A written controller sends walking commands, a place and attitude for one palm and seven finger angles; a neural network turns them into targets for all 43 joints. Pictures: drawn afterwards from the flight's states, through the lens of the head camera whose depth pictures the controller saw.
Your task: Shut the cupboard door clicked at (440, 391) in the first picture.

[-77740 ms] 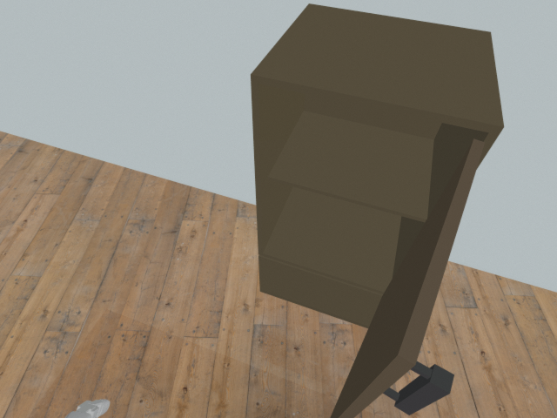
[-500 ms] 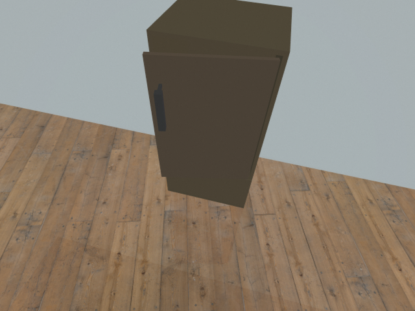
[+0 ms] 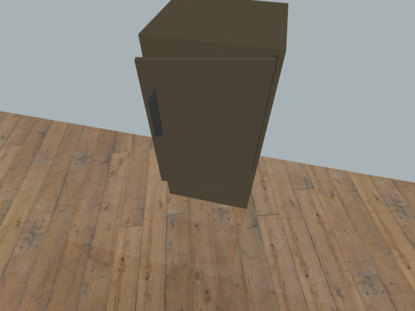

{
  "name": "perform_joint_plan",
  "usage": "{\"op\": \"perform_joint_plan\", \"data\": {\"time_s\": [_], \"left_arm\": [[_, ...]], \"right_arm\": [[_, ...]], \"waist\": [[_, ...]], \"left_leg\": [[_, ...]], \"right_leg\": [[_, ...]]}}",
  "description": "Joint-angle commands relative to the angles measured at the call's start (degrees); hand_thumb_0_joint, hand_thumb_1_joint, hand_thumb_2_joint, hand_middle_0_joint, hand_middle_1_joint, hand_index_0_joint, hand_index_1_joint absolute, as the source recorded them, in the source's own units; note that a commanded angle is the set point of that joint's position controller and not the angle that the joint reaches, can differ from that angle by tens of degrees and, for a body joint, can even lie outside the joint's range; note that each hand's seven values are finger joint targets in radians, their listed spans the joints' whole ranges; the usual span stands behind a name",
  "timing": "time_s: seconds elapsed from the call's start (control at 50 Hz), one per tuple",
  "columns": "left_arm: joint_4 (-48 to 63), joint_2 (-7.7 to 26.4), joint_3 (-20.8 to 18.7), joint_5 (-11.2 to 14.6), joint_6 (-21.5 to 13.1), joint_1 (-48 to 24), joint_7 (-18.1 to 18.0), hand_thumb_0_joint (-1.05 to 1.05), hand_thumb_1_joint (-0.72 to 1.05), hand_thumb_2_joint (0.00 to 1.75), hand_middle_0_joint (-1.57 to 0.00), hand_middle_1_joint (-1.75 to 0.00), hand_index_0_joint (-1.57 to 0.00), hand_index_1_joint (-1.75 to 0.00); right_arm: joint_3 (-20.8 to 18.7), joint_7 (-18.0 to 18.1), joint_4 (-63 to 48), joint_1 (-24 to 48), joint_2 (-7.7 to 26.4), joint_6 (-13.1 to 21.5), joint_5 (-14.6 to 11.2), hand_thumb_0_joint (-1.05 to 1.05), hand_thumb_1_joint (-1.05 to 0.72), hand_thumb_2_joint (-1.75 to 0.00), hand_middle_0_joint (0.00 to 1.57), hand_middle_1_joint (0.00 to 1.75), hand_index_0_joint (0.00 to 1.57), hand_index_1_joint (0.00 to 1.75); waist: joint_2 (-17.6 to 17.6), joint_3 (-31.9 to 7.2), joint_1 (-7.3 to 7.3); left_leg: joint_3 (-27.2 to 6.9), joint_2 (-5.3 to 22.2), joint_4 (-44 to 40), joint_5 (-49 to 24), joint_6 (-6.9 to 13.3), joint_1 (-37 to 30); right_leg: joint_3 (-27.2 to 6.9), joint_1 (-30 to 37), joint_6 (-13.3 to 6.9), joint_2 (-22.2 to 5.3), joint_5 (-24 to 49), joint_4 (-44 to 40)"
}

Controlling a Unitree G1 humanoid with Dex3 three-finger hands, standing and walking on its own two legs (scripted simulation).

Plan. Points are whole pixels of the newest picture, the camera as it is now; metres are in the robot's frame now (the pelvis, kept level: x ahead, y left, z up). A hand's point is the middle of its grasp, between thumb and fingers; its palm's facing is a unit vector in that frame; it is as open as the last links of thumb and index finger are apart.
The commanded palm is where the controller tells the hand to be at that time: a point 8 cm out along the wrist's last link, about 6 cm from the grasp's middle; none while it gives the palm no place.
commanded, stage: look again from close up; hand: left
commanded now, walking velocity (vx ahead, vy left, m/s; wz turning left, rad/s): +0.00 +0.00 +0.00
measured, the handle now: (156, 113) +0.69 +0.22 -0.05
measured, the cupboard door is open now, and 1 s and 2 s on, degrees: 14 14 14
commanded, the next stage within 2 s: shuffle to correct the standing spot in 0.40 s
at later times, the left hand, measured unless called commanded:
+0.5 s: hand out of the picture -0.01 +0.15 -0.18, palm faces +0.06 -0.99 -0.15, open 7.4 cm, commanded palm none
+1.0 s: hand out of the picture +0.10 +0.19 -0.18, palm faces +0.06 -0.99 -0.16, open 7.3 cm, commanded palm none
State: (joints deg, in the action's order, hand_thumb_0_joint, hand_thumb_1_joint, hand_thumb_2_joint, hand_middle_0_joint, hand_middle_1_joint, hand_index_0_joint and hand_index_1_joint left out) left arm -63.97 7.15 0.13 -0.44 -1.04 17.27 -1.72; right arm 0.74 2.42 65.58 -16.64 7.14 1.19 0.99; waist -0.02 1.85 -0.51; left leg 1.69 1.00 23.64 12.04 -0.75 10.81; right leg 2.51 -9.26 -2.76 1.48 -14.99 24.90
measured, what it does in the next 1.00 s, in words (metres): walks ahead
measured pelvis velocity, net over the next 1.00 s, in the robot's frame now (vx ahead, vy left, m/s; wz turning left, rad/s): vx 0.10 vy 0.02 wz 0.03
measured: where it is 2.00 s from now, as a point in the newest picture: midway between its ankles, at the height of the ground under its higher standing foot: (216, 310)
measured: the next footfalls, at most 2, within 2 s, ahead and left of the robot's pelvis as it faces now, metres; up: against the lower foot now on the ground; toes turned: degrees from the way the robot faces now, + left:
right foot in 1.18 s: +0.32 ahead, -0.11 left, +0.00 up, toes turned +1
left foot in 1.48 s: +0.30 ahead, +0.09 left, +0.00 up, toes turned +3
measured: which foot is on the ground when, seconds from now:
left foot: down 0.00-1.00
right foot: down 0.00-0.78, up 0.80-1.00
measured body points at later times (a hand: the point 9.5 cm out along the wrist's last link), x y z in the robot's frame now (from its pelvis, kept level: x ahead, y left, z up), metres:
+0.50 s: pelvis +0.01 +0.00 +0.00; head +0.02 +0.00 +0.45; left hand -0.02 +0.20 -0.16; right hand +0.00 -0.21 -0.16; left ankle +0.01 +0.13 -0.74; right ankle -0.02 -0.09 -0.74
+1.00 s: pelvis +0.10 +0.02 +0.00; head +0.14 +0.03 +0.45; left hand +0.10 +0.24 -0.16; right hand +0.04 -0.18 -0.15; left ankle +0.04 +0.12 -0.74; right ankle +0.13 -0.11 -0.67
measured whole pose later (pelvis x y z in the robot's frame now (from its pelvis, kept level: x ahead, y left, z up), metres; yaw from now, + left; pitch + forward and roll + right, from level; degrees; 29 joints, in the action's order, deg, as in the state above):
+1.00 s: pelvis +0.10 +0.02 +0.00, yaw +2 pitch +2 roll +1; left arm -61.3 9.7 -3.5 -2.0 0.1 16.0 0.5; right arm -0.1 1.9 64.3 -25.0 4.5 5.1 1.9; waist 2.7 2.0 0.4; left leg 7.5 0.7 20.9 16.8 1.1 5.9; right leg 3.5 -33.0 -1.6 -5.2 -16.1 59.5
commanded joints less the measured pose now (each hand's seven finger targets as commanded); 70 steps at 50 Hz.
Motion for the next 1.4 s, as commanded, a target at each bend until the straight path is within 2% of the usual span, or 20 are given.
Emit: {"op": "perform_joint_plan", "data": {"time_s": [0.0,0.48,0.56,0.64,0.68,0.72,0.74,0.76,0.78,0.84,0.92,1.04,1.06,1.1,1.12,1.14,1.16,1.2,1.26,1.38], "left_arm": [[1.32,4.96,-0.62,-0.15,-0.94,4.98,-0.16,0.0,0.9,0.9,-0.2,-0.3,-0.2,-0.3],[1.06,4.72,-0.55,-0.16,-1.08,6.27,-0.24,0.0,0.9,0.9,-0.2,-0.3,-0.2,-0.3],[1.51,6.54,-2.05,-0.76,-0.2,7.98,0.47,0.0,0.9,0.9,-0.2,-0.3,-0.2,-0.3],[2.36,7.83,-3.71,-0.91,-0.53,11.52,0.49,0.0,0.9,0.9,-0.2,-0.3,-0.2,-0.3],[2.99,8.03,-3.97,-1.17,-1.24,9.89,0.56,0.0,0.9,0.9,-0.2,-0.3,-0.2,-0.3],[3.6,6.82,-3.79,-0.9,-1.27,7.29,1.05,0.0,0.9,0.9,-0.2,-0.3,-0.2,-0.3],[4.36,4.28,-3.32,-0.79,-1.24,6.36,1.7,0.0,0.9,0.9,-0.2,-0.3,-0.2,-0.3],[6.28,2.12,-2.8,-0.77,-1.64,3.87,2.13,0.0,0.9,0.9,-0.2,-0.3,-0.2,-0.3],[8.05,3.72,-2.95,-1.51,-1.82,-1.16,1.96,0.0,0.9,0.9,-0.2,-0.3,-0.2,-0.3],[7.2,3.24,-3.33,-1.64,-1.66,-1.38,2.92,0.0,0.9,0.9,-0.2,-0.3,-0.2,-0.3],[7.02,1.81,-3.04,-1.22,-0.9,-1.76,3.29,0.0,0.9,0.9,-0.2,-0.3,-0.2,-0.3],[9.51,2.47,-3.02,-0.83,-1.07,-10.18,3.52,0.0,0.9,0.9,-0.2,-0.3,-0.2,-0.3],[9.31,2.73,-3.09,-0.88,-1.21,-9.75,3.53,0.0,0.9,0.9,-0.2,-0.3,-0.2,-0.3],[6.43,5.03,-3.72,-0.96,-1.93,-1.09,3.31,0.0,0.9,0.9,-0.2,-0.3,-0.2,-0.3],[4.23,8.06,-4.63,-1.1,-2.46,5.52,2.86,0.0,0.9,0.9,-0.2,-0.3,-0.2,-0.3],[2.75,14.08,-6.23,-1.25,-2.71,12.25,1.93,0.0,0.9,0.9,-0.2,-0.3,-0.2,-0.3],[2.32,17.63,-6.42,-0.13,-2.14,15.9,1.64,0.0,0.9,0.9,-0.2,-0.3,-0.2,-0.3],[5.0,13.03,-5.68,-0.31,-1.48,4.49,1.15,0.0,0.9,0.9,-0.2,-0.3,-0.2,-0.3],[7.64,8.23,-4.3,-1.33,-2.05,-4.31,0.39,0.0,0.9,0.9,-0.2,-0.3,-0.2,-0.3],[6.39,9.68,-4.45,-0.59,-1.6,-2.71,1.15,0.0,0.9,0.9,-0.2,-0.3,-0.2,-0.3]], "right_arm": [[-0.41,0.03,-1.51,-3.54,4.14,0.63,-0.35,0.0,-0.9,-0.9,0.2,0.3,0.2,0.3],[-0.37,0.04,-1.14,-3.4,4.34,0.52,-0.27,0.0,-0.9,-0.9,0.2,0.3,0.2,0.3],[-1.05,-0.74,-2.01,-3.94,4.43,-0.29,0.32,0.0,-0.9,-0.9,0.2,0.3,0.2,0.3],[-1.97,-1.6,-5.36,-1.48,3.57,-0.27,0.74,0.0,-0.9,-0.9,0.2,0.3,0.2,0.3],[-2.23,-2.18,-5.99,-2.47,2.93,0.55,0.51,0.0,-0.9,-0.9,0.2,0.3,0.2,0.3],[-2.04,-2.05,-3.8,-9.3,2.24,1.51,0.44,0.0,-0.9,-0.9,0.2,0.3,0.2,0.3],[-2.92,-1.42,-1.73,-15.31,5.27,1.85,0.8,0.0,-0.9,-0.9,0.2,0.3,0.2,0.3],[-4.04,-0.63,-0.54,-22.21,10.35,2.06,1.41,0.0,-0.9,-0.9,0.2,0.3,0.2,0.3],[-3.84,-0.48,-0.58,-22.65,10.31,2.01,1.11,0.0,-0.9,-0.9,0.2,0.3,0.2,0.3],[-2.6,-0.31,-2.96,-13.22,5.13,3.52,0.51,0.0,-0.9,-0.9,0.2,0.3,0.2,0.3],[-2.36,0.0,-2.08,-13.7,6.07,4.68,0.44,0.0,-0.9,-0.9,0.2,0.3,0.2,0.3],[-3.01,-0.34,-1.29,-13.84,6.96,3.31,1.1,0.0,-0.9,-0.9,0.2,0.3,0.2,0.3],[-3.23,-0.38,-1.4,-13.46,7.41,3.05,1.07,0.0,-0.9,-0.9,0.2,0.3,0.2,0.3],[-3.46,-0.62,-1.45,-12.26,7.98,2.62,0.62,0.0,-0.9,-0.9,0.2,0.3,0.2,0.3],[-3.33,-1.01,-1.52,-12.41,6.83,2.73,0.04,0.0,-0.9,-0.9,0.2,0.3,0.2,0.3],[-2.72,-1.65,-2.62,-14.41,3.49,2.8,-0.46,0.0,-0.9,-0.9,0.2,0.3,0.2,0.3],[-2.54,-1.33,-4.81,-10.9,4.08,2.19,-0.79,0.0,-0.9,-0.9,0.2,0.3,0.2,0.3],[-3.46,-1.74,-6.13,-4.6,4.13,1.34,0.01,0.0,-0.9,-0.9,0.2,0.3,0.2,0.3],[-3.14,-2.33,-5.09,-5.89,2.06,0.09,0.67,0.0,-0.9,-0.9,0.2,0.3,0.2,0.3],[-2.57,-2.42,-5.14,-5.97,1.03,0.87,0.74,0.0,-0.9,-0.9,0.2,0.3,0.2,0.3]], "waist": [[0.46,1.01,-0.04],[0.23,2.49,0.07],[4.53,5.88,-0.92],[8.19,9.59,-1.63],[4.72,8.92,-0.07],[0.32,6.25,3.11],[-9.57,6.15,4.96],[-18.01,4.65,7.06],[-12.56,6.91,7.25],[-2.38,8.75,1.96],[-4.84,2.05,1.33],[-8.21,4.24,3.26],[-7.99,3.78,2.94],[-4.23,-1.22,-1.26],[0.44,-5.31,-4.29],[14.82,-11.99,-6.48],[16.44,-13.51,-7.23],[12.32,-2.61,-3.96],[6.95,0.4,1.85],[4.79,-1.14,1.79]], "left_leg": [[-3.72,4.52,-3.53,-8.44,1.93,0.24],[-3.75,4.3,-3.59,-7.0,1.82,-0.51],[-1.42,1.04,1.77,11.77,2.51,8.15],[1.81,1.49,19.51,12.96,2.79,17.77],[1.9,2.92,15.98,13.45,2.94,14.76],[2.48,1.67,3.45,8.75,3.46,-0.68],[-9.44,7.94,-3.28,14.61,6.93,-8.22],[-28.98,21.1,-12.63,19.44,13.52,-13.5],[-31.66,23.37,-15.62,18.72,16.0,-9.67],[-19.83,19.65,-16.12,7.97,13.8,-2.11],[-6.08,14.85,-11.76,-16.47,12.6,-8.68],[-0.37,13.33,-8.28,-21.11,9.5,-5.75],[0.07,13.4,-6.63,-21.9,9.05,-4.9],[2.2,10.99,3.9,-23.74,6.7,-3.14],[3.52,9.12,13.51,-18.45,5.04,5.13],[8.3,2.23,30.11,2.61,2.74,17.54],[4.1,-0.35,46.92,25.94,2.36,22.4],[-0.51,5.2,55.1,19.09,3.04,26.35],[0.29,7.46,40.88,13.46,1.27,15.84],[7.28,2.25,11.18,3.19,-0.44,1.97]], "right_leg": [[-6.46,-0.37,-0.01,-7.36,11.14,-5.02],[-6.87,-1.76,0.02,-7.18,8.77,-6.49],[-9.84,-2.14,-1.9,-8.63,-19.51,-9.02],[-20.68,-2.5,-8.37,-18.15,-29.21,-16.13],[-17.76,-4.06,-9.44,-18.96,-22.71,-12.93],[-8.36,-12.09,-6.25,-12.57,-16.77,-2.37],[-1.89,-20.84,-3.33,-5.98,-13.87,11.01],[4.94,-31.22,-0.56,-0.67,-15.98,28.4],[0.06,-33.69,-1.48,-2.85,-15.96,39.25],[-3.45,-33.6,-0.08,-8.32,-3.95,42.92],[-0.1,-31.02,1.84,-7.84,-0.81,35.81],[4.96,-21.04,1.09,-5.25,1.07,15.21],[5.83,-17.26,0.86,-4.41,2.01,12.77],[7.35,-2.8,0.53,-2.13,6.57,6.03],[3.0,11.19,-0.84,-5.17,8.89,6.25],[-14.49,24.44,-5.73,-19.69,13.92,2.7],[-27.47,22.1,-11.56,-28.43,16.04,-5.88],[-25.38,3.56,-11.46,-25.52,-11.81,-11.79],[-10.0,-11.69,-7.71,-20.76,-3.9,-13.35],[-4.52,-10.29,-6.35,-14.86,-2.76,-8.98]]}}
